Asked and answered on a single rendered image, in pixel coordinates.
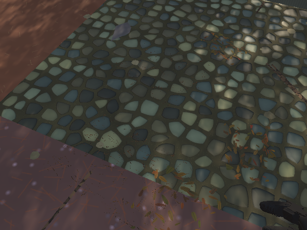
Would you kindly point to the robot right hand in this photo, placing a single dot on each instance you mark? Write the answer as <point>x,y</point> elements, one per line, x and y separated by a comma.
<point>287,210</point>

